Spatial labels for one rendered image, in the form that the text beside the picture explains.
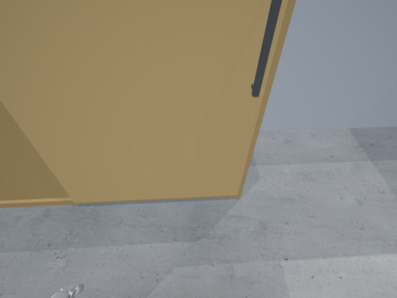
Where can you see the wardrobe door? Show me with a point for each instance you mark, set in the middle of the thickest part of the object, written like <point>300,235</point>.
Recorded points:
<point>23,172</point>
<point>136,99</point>

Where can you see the robot left hand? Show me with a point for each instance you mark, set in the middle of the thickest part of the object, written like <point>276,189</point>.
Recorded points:
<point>69,291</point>

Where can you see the handle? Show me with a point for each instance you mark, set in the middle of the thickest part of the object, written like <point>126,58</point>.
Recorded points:
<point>266,45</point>

